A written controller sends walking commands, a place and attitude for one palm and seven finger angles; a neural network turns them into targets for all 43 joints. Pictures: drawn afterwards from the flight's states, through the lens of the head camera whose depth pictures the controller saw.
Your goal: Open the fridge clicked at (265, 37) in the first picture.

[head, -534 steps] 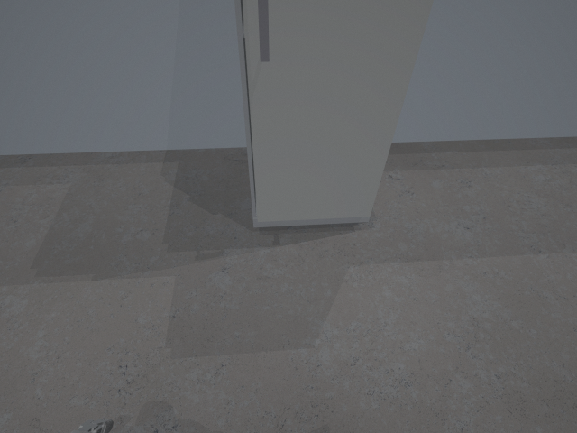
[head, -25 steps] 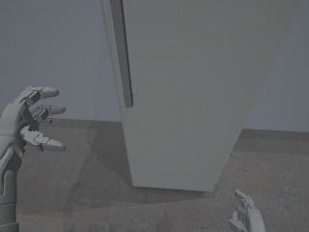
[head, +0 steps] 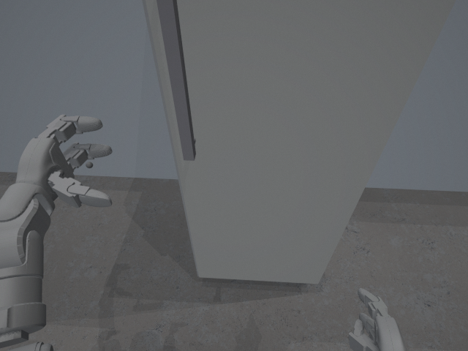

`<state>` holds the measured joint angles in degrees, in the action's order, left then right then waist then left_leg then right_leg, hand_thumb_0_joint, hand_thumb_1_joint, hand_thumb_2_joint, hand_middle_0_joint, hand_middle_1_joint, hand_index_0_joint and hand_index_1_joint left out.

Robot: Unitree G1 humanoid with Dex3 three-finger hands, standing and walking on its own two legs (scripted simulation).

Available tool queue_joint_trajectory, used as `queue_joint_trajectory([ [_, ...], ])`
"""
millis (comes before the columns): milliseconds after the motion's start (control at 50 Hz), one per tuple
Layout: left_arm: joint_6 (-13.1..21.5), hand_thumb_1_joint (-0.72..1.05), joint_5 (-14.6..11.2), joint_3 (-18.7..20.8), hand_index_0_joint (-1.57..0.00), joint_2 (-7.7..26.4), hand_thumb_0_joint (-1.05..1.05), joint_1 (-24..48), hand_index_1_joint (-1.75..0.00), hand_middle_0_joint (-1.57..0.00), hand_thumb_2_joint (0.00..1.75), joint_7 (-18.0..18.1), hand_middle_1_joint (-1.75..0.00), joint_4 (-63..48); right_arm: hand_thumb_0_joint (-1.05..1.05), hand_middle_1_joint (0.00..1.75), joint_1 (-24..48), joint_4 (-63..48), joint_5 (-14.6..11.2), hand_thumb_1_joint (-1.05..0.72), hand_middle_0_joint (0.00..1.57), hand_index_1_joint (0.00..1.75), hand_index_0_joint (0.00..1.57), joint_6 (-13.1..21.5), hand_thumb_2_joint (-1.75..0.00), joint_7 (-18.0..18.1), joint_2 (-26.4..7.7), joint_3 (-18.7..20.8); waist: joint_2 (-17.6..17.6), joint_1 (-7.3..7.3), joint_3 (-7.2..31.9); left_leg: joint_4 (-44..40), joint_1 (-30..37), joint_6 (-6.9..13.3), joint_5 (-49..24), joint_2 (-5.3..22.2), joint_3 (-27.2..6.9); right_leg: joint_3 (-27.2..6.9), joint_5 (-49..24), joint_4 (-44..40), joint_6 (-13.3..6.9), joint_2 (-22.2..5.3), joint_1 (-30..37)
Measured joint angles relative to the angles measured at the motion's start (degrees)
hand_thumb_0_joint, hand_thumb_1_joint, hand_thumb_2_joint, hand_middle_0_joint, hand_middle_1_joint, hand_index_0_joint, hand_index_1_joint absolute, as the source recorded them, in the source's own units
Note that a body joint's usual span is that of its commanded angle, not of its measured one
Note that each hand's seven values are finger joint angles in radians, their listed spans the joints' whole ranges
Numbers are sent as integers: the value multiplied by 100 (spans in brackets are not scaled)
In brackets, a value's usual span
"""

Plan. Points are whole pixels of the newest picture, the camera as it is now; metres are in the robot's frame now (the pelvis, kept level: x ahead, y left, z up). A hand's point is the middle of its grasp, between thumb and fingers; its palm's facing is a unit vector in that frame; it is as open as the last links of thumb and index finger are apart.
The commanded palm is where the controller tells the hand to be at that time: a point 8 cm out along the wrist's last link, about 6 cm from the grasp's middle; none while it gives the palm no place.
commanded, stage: move the hooked fingers beside the handle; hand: left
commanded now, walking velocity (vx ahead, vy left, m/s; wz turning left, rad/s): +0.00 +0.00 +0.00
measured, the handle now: (179, 64) +0.52 +0.16 +0.26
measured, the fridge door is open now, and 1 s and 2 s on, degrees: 0 0 0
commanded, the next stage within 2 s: none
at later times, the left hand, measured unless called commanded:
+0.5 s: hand (117, 145) +0.37 +0.24 +0.18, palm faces +0.11 -0.99 -0.02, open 14.0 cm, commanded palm +0.35 +0.28 +0.19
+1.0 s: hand (142, 127) +0.43 +0.21 +0.18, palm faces +0.10 -1.00 -0.02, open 14.0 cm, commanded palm +0.41 +0.26 +0.18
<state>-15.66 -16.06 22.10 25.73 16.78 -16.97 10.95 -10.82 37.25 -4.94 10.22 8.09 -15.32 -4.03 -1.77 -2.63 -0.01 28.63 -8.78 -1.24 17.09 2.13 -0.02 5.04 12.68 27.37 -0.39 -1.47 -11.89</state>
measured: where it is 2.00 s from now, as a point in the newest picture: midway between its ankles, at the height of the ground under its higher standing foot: outside the picture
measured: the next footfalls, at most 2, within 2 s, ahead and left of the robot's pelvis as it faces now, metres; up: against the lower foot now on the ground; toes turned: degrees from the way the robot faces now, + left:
none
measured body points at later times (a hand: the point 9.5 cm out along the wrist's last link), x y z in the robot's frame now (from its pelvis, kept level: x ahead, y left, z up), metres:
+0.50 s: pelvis +0.01 +0.00 +0.00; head +0.00 +0.00 +0.45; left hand +0.36 +0.29 +0.18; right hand +0.17 -0.24 -0.09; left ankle -0.02 +0.13 -0.74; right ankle +0.03 -0.12 -0.74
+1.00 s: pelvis +0.00 +0.01 +0.00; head +0.00 +0.00 +0.45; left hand +0.42 +0.27 +0.19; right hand +0.11 -0.26 -0.10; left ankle -0.02 +0.13 -0.74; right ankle +0.03 -0.12 -0.74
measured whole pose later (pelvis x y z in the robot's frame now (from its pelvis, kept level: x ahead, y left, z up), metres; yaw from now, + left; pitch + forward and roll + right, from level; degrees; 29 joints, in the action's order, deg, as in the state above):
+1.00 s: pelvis +0.00 +0.01 +0.00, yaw -1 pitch +1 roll +0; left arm -9.0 -10.0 17.4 23.9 38.1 -9.0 36.6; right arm -15.6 40.3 -4.2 5.6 6.5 -15.0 -2.0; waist -1.2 1.5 1.1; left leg 27.5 -12.1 -0.8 16.2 2.1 1.5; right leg 3.5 11.1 25.9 0.0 -1.3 -15.7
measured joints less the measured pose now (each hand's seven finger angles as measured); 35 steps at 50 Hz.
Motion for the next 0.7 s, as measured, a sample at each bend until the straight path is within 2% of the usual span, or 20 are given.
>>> queue_joint_trajectory([
  [320,-7,-50,208,-191,-30,-223,-1,345,-120,-30,30,383,-120,275,1,30,-179,66,13,-90,20,30,21,-227,-90,-61,35,89,-10,106,83,-71,-17,24,26,-2,96,-96,10,-33,27,6,-72],
  [700,269,-50,430,-509,-30,-246,-1,1393,-120,-30,30,604,-120,1481,1,30,-230,189,34,-90,20,30,21,-375,-90,-69,22,150,37,208,95,-76,-181,37,-31,-16,78,-81,-69,-93,33,-5,-202],
])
